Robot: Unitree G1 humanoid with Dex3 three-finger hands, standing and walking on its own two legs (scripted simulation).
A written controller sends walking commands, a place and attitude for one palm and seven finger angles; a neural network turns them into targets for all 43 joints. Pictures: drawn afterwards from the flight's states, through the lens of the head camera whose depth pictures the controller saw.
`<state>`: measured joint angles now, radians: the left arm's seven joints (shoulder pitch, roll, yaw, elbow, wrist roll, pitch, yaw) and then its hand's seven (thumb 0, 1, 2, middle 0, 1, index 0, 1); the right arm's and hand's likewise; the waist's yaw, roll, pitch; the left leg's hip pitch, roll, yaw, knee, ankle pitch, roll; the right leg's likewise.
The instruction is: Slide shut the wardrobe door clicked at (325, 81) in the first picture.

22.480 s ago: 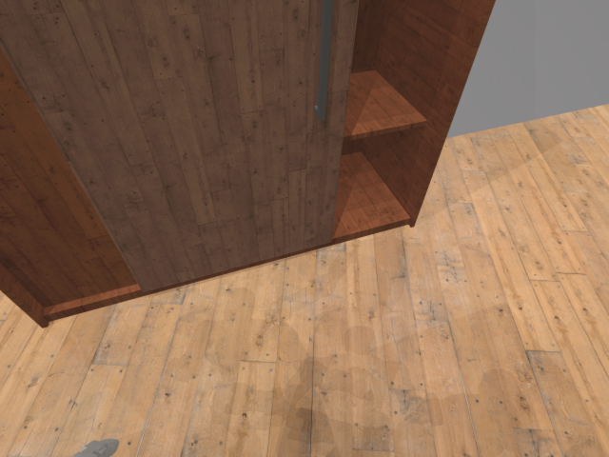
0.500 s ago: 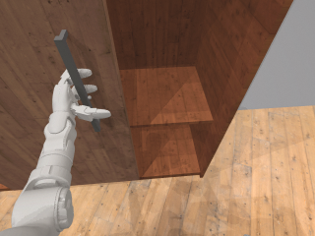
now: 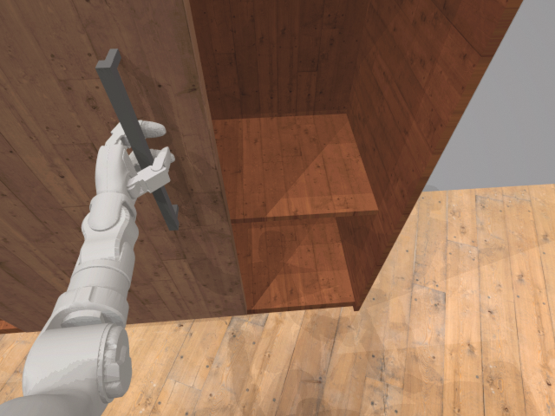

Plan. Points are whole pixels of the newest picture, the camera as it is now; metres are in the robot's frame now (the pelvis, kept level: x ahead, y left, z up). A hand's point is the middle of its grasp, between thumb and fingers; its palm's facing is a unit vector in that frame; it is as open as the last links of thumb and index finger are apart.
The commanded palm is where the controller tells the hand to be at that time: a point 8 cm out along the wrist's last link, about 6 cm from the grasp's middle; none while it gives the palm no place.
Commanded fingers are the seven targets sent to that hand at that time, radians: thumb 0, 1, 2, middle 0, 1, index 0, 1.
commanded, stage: grip the handle and tug to test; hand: left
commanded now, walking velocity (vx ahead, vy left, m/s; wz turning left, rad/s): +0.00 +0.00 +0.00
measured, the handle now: (150, 158) +0.49 +0.21 +0.09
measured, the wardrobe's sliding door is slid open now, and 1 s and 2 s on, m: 0.39 0.39 0.39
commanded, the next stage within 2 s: tug the door sideways, standing still in 0.76 s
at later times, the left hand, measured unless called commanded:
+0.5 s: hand (160, 169) +0.44 +0.17 +0.11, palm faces +0.11 -0.99 +0.00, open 5.2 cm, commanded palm +0.39 +0.22 +0.12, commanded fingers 0.00 0.90 0.90 -0.45 -1.40 -0.45 -1.40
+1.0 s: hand (159, 172) +0.43 +0.17 +0.12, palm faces +0.11 -0.99 -0.01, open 5.7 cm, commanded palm +0.41 +0.21 +0.12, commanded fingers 0.00 0.90 0.90 -0.45 -1.40 -0.45 -1.40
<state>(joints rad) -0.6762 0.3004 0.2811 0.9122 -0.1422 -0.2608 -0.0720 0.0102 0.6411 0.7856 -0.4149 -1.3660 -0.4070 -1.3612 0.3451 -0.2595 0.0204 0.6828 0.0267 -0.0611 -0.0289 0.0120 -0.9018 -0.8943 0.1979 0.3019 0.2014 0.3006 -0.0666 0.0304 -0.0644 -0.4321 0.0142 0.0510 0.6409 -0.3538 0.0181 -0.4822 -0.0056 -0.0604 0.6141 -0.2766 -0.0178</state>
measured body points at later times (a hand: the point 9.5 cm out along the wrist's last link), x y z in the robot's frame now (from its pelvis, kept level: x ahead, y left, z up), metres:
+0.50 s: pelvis +0.01 +0.00 +0.00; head +0.05 -0.01 +0.45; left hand +0.43 +0.23 +0.12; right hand +0.09 -0.26 -0.11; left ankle -0.02 +0.10 -0.72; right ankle +0.01 -0.11 -0.72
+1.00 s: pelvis +0.05 +0.01 +0.01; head +0.08 +0.00 +0.46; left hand +0.42 +0.23 +0.12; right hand +0.17 -0.24 -0.10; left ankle -0.02 +0.11 -0.72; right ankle +0.02 -0.11 -0.72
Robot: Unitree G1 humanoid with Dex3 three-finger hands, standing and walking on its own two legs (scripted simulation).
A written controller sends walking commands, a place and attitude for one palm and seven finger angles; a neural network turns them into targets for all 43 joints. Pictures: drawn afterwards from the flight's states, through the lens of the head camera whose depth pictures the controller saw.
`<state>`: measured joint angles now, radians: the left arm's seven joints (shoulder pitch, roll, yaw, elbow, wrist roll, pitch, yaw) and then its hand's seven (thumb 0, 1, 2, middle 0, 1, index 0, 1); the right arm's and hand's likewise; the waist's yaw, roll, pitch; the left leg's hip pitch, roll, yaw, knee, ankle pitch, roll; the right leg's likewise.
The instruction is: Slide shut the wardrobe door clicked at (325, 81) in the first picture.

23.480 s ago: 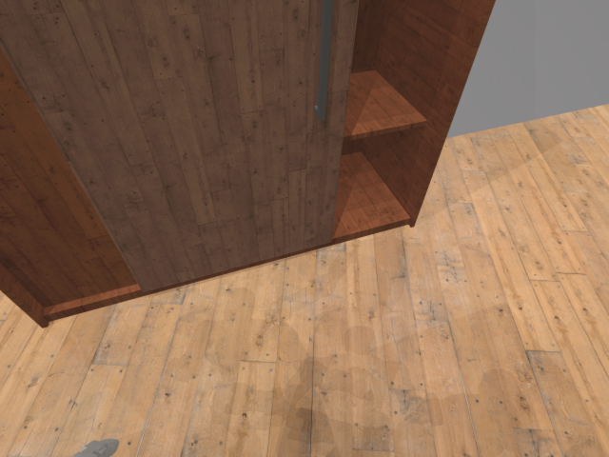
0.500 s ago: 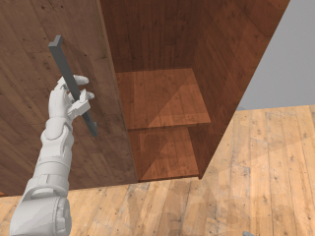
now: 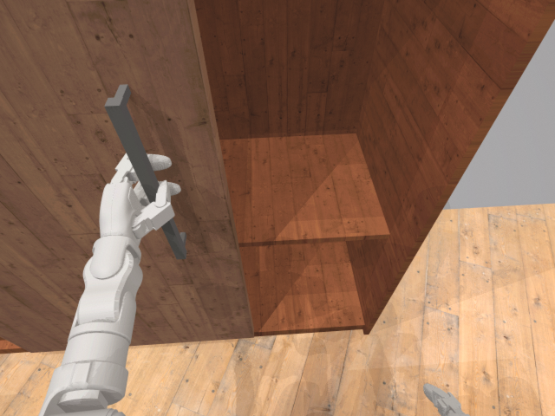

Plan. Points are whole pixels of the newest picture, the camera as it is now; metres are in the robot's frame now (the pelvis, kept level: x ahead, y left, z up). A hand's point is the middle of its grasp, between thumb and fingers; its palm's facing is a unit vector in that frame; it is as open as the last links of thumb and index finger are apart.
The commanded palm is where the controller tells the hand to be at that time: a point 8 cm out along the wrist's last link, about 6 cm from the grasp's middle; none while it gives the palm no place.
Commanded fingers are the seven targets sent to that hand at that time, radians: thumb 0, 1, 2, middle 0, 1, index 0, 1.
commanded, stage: tug the door sideways, standing still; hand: left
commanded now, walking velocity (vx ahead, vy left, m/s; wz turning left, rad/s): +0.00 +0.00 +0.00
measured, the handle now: (158, 189) +0.43 +0.20 +0.09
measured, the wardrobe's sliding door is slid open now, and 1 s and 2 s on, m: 0.39 0.39 0.27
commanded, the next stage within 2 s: step sideways, sliding the door along in 0.38 s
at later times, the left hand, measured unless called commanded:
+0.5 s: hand (170, 204) +0.38 +0.17 +0.11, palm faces +0.21 -0.98 -0.02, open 5.6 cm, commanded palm +0.36 +0.19 +0.11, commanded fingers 0.00 0.90 0.90 -0.45 -1.40 -0.45 -1.40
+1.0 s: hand (175, 201) +0.39 +0.16 +0.11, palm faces +0.38 -0.91 -0.16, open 5.9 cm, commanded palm +0.36 +0.13 +0.11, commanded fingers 0.00 0.90 0.90 -0.45 -1.40 -0.45 -1.40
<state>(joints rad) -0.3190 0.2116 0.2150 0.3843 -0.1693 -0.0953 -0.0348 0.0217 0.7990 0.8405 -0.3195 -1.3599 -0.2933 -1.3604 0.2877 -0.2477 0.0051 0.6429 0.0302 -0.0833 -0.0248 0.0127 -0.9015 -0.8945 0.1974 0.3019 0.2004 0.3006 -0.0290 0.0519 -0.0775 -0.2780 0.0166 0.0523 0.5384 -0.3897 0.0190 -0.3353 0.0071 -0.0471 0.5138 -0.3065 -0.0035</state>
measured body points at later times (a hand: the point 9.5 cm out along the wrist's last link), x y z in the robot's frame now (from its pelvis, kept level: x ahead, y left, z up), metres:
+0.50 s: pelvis -0.01 +0.00 +0.00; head +0.03 -0.01 +0.45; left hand +0.36 +0.22 +0.11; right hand +0.11 -0.23 -0.13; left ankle -0.08 +0.10 -0.73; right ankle -0.03 -0.13 -0.73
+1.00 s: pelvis +0.00 -0.07 +0.00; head +0.05 -0.08 +0.44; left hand +0.36 +0.21 +0.12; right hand +0.15 -0.30 -0.13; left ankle -0.04 +0.05 -0.71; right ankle +0.02 -0.12 -0.73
